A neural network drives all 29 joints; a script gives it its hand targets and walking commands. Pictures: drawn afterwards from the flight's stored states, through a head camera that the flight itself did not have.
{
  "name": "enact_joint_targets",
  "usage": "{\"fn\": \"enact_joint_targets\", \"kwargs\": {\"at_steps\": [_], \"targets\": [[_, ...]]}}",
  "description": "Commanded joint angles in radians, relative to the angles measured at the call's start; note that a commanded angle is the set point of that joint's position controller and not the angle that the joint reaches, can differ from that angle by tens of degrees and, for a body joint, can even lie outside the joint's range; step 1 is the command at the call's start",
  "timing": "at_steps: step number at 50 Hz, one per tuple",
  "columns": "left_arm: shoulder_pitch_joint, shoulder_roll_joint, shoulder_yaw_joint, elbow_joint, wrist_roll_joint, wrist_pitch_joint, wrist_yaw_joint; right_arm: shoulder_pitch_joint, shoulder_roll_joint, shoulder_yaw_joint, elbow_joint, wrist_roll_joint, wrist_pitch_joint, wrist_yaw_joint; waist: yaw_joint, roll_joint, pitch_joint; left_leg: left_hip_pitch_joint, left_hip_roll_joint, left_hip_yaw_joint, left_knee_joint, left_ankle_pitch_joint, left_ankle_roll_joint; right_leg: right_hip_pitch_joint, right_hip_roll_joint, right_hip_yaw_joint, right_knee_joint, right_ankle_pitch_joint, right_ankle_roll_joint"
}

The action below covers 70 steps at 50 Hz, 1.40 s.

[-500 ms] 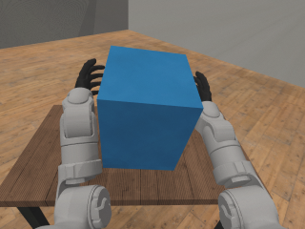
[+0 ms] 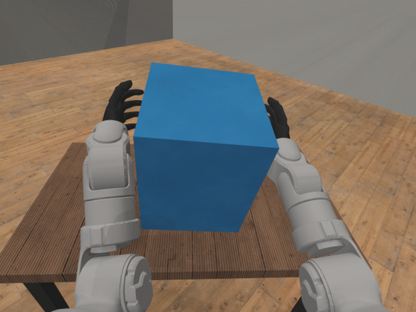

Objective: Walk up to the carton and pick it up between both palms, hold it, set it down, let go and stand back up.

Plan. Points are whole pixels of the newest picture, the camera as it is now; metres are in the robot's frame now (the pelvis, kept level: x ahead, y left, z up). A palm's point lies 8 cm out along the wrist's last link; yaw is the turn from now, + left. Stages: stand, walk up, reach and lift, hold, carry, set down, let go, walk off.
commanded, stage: hold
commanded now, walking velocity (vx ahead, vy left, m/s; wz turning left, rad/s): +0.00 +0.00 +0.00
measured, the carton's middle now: (197, 152) +0.38 +0.01 +0.18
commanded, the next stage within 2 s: set down in 0.46 s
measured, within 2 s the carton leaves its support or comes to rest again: neither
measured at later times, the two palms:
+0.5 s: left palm (116, 123) +0.36 +0.15 +0.25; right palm (277, 139) +0.36 -0.14 +0.22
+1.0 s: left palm (116, 132) +0.39 +0.16 +0.22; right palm (263, 160) +0.37 -0.13 +0.17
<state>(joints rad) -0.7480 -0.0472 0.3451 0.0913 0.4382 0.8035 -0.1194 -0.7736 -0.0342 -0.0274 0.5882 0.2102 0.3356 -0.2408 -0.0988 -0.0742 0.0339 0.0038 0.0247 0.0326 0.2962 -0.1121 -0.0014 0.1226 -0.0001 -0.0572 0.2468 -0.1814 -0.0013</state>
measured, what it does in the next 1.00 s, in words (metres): stands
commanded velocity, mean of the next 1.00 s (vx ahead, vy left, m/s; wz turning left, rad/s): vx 0.00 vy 0.00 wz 0.00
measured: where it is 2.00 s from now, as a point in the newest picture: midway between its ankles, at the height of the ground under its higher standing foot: outside the picture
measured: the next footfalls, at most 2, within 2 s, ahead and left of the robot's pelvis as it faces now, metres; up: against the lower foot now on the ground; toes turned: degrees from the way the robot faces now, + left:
none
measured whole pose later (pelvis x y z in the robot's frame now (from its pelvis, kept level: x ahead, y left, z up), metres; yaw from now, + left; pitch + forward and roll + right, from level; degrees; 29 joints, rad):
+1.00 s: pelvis +0.01 +0.01 +0.00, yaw +1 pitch -12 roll +0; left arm -0.72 -0.06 0.33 0.18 0.46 0.52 -0.20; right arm -0.60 0.06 -0.11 0.58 0.05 0.00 -0.26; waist -0.06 -0.10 0.13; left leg 0.03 0.00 0.03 0.30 -0.13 0.02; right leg 0.17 -0.02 -0.06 0.23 -0.19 0.02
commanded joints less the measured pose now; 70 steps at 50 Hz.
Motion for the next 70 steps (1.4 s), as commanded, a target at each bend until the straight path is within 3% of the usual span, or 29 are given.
{"fn": "enact_joint_targets", "kwargs": {"at_steps": [1,6,14,22,23,24,25,29,31,33,38,40,42,49,53,56,57,58,62,65,70], "targets": [[-0.475,-0.485,-0.381,0.032,-0.141,-0.019,-0.115,-0.691,0.507,0.277,-0.257,0.052,-0.050,0.091,0.002,0.069,-0.231,0.135,-0.044,0.048,-0.024,0.114,0.009,-0.090,0.058,-0.048,-0.042,0.079,0.039],[-0.469,-0.494,-0.413,0.014,-0.163,-0.029,-0.111,-0.700,0.529,0.316,-0.302,0.068,-0.057,0.080,-0.008,0.063,-0.291,0.181,-0.055,0.044,0.012,0.182,0.008,-0.069,0.057,-0.042,-0.029,0.192,0.053],[-0.488,-0.483,-0.393,0.039,-0.151,-0.023,-0.129,-0.691,0.508,0.268,-0.259,0.044,-0.045,0.083,-0.023,0.067,-0.224,0.134,-0.052,0.045,-0.023,0.075,0.009,-0.094,0.051,-0.045,-0.042,0.093,0.050],[-0.449,-0.488,-0.394,0.024,-0.146,-0.028,-0.125,-0.694,0.518,0.318,-0.302,0.076,-0.055,0.073,-0.003,0.061,-0.273,0.176,-0.057,0.041,0.008,0.192,0.003,-0.052,0.058,-0.046,-0.028,0.208,0.052],[-0.451,-0.476,-0.377,0.031,-0.138,-0.026,-0.126,-0.685,0.517,0.316,-0.281,0.076,-0.048,0.072,-0.001,0.051,-0.247,0.168,-0.057,0.042,0.000,0.174,0.007,-0.059,0.057,-0.045,-0.033,0.192,0.056],[-0.474,-0.459,-0.379,0.013,-0.141,-0.034,-0.140,-0.692,0.549,0.344,-0.352,0.083,-0.059,0.070,0.009,0.034,-0.259,0.164,-0.061,0.044,0.007,0.156,0.036,-0.043,0.044,-0.042,-0.019,0.209,0.072],[-0.482,-0.454,-0.377,0.029,-0.139,-0.039,-0.150,-0.699,0.552,0.347,-0.348,0.081,-0.059,0.069,0.005,0.038,-0.263,0.155,-0.062,0.043,0.004,0.144,0.043,-0.037,0.038,-0.036,-0.015,0.226,0.074],[-0.526,-0.446,-0.360,0.058,-0.112,-0.080,-0.166,-0.712,0.538,0.292,-0.327,0.018,-0.110,0.079,0.009,0.070,-0.231,0.138,-0.054,0.055,-0.017,0.070,0.043,-0.073,0.030,-0.052,-0.022,0.129,0.058],[-0.539,-0.434,-0.342,0.083,-0.111,-0.117,-0.176,-0.704,0.527,0.243,-0.310,-0.033,-0.157,0.090,-0.001,0.050,-0.233,0.145,-0.049,0.062,-0.031,0.033,0.049,-0.083,0.028,-0.064,-0.032,0.075,0.054],[-0.520,-0.423,-0.310,0.136,-0.091,-0.156,-0.183,-0.677,0.508,0.180,-0.271,-0.095,-0.209,0.108,0.004,0.066,-0.187,0.135,-0.041,0.068,-0.053,-0.027,0.053,-0.107,0.024,-0.079,-0.044,-0.009,0.043],[-0.420,-0.377,-0.215,0.261,-0.028,-0.219,-0.213,-0.554,0.464,0.105,-0.182,-0.189,-0.295,0.129,0.009,0.040,-0.057,0.118,-0.036,0.082,-0.086,-0.079,0.066,-0.083,0.018,-0.090,-0.065,-0.064,0.043],[-0.397,-0.377,-0.215,0.247,-0.024,-0.231,-0.218,-0.530,0.445,0.107,-0.193,-0.196,-0.326,0.129,0.010,0.044,-0.063,0.135,-0.033,0.085,-0.074,-0.027,0.060,-0.078,0.019,-0.097,-0.065,-0.028,0.043],[-0.364,-0.390,-0.239,0.212,-0.023,-0.247,-0.212,-0.504,0.437,0.145,-0.213,-0.186,-0.362,0.126,0.017,0.052,-0.112,0.186,-0.031,0.082,-0.042,0.103,0.042,-0.056,0.031,-0.106,-0.055,0.050,0.038],[-0.337,-0.444,-0.412,0.117,-0.097,-0.308,-0.155,-0.543,0.455,0.304,-0.367,-0.137,-0.474,0.100,0.013,0.060,-0.304,0.296,-0.033,0.061,0.066,0.386,0.003,-0.010,0.044,-0.111,-0.021,0.324,0.039],[-0.354,-0.456,-0.465,0.060,-0.126,-0.327,-0.139,-0.530,0.474,0.352,-0.398,-0.120,-0.484,0.088,0.009,0.074,-0.362,0.255,-0.038,0.056,0.069,0.374,0.000,0.030,0.033,-0.098,-0.001,0.392,0.047],[-0.352,-0.440,-0.461,0.092,-0.120,-0.328,-0.132,-0.507,0.492,0.353,-0.366,-0.126,-0.468,0.082,0.010,0.075,-0.310,0.216,-0.040,0.060,0.051,0.299,0.010,0.031,0.021,-0.088,-0.005,0.358,0.050],[-0.379,-0.436,-0.458,0.117,-0.152,-0.327,-0.131,-0.549,0.454,0.310,-0.338,-0.138,-0.473,0.086,0.004,0.081,-0.290,0.188,-0.037,0.053,0.024,0.208,0.007,-0.030,0.027,-0.097,-0.017,0.250,0.046],[-0.382,-0.428,-0.429,0.148,-0.134,-0.325,-0.132,-0.520,0.463,0.286,-0.295,-0.153,-0.467,0.088,0.009,0.069,-0.232,0.170,-0.039,0.061,-0.001,0.135,0.021,-0.052,0.023,-0.096,-0.033,0.182,0.048],[-0.357,-0.396,-0.314,0.245,-0.080,-0.302,-0.158,-0.464,0.451,0.209,-0.212,-0.173,-0.436,0.093,0.027,0.048,-0.120,0.116,-0.039,0.076,-0.068,-0.026,0.054,-0.061,0.014,-0.091,-0.054,0.075,0.057],[-0.361,-0.398,-0.278,0.271,-0.064,-0.302,-0.176,-0.467,0.452,0.192,-0.210,-0.175,-0.439,0.088,0.022,0.040,-0.134,0.128,-0.044,0.084,-0.061,-0.007,0.056,-0.037,0.017,-0.091,-0.054,0.112,0.061],[-0.355,-0.428,-0.294,0.281,-0.073,-0.342,-0.185,-0.471,0.474,0.226,-0.243,-0.179,-0.476,0.073,0.007,0.036,-0.217,0.183,-0.044,0.082,-0.009,0.141,0.032,0.001,0.030,-0.096,-0.042,0.267,0.064]]}}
